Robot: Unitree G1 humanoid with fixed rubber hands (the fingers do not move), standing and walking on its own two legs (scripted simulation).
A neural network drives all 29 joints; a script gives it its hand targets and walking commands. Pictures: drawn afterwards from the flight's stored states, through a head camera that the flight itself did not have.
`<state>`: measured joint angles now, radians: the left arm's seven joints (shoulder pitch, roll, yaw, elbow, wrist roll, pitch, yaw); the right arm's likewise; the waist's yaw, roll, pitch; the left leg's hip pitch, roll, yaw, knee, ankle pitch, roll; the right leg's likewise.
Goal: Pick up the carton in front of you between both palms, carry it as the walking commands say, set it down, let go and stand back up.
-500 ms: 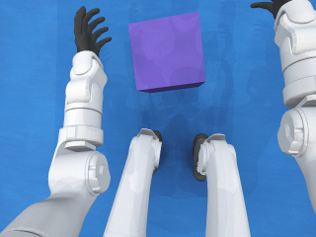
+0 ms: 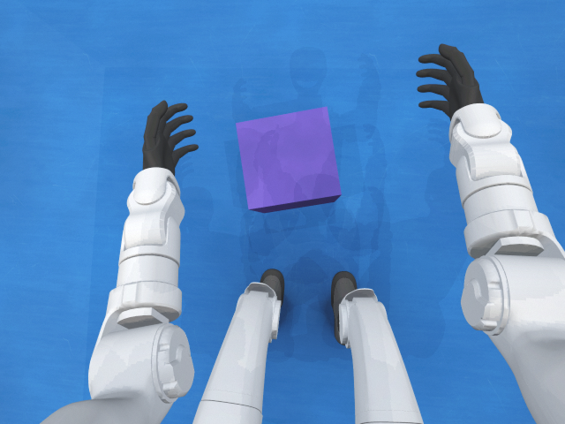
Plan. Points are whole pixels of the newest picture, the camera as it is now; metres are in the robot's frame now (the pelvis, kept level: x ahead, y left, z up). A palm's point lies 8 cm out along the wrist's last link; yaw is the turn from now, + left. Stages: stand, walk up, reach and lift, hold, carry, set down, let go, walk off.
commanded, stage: let go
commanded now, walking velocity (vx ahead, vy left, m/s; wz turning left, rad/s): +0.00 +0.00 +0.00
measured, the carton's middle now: (291, 167) +0.48 +0.07 -0.54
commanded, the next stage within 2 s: stand in 1.20 s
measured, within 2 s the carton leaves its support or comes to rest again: neither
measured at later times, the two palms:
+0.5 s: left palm (51, 278) +0.27 +0.27 +0.02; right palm (519, 234) +0.34 -0.18 +0.00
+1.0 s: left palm (54, 319) +0.24 +0.24 +0.05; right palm out of the picture +0.23 -0.22 +0.05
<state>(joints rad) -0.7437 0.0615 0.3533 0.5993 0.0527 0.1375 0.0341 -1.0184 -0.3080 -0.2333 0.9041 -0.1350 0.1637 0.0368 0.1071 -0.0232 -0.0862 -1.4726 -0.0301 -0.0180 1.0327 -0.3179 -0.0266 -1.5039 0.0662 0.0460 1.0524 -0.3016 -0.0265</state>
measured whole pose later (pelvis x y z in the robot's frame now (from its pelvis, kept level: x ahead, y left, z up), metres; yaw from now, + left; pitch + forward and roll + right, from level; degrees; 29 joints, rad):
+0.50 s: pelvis +0.08 +0.03 +0.09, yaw -1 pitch +17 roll -1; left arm 0.08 0.18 0.04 0.44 -0.04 0.01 -0.07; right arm -0.08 -0.21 -0.12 0.58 -0.04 0.01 -0.01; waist 0.09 0.05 -0.03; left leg -0.61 -0.05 -0.03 0.63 -0.31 0.03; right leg -0.60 0.03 0.05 0.60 -0.29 0.01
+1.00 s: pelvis +0.08 +0.01 +0.11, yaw +0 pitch -4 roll +0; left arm 0.21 0.21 0.04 0.42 0.02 0.13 -0.07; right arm 0.24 -0.22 -0.04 0.42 0.01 0.12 0.08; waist 0.00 -0.01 0.09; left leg -0.11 -0.03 -0.05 0.44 -0.27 0.01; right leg -0.11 0.05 0.04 0.44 -0.26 -0.02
